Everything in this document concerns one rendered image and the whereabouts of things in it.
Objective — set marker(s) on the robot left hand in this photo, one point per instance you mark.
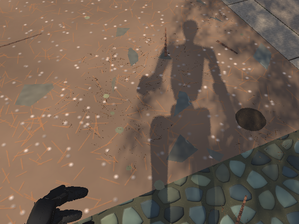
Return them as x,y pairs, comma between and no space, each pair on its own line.
45,211

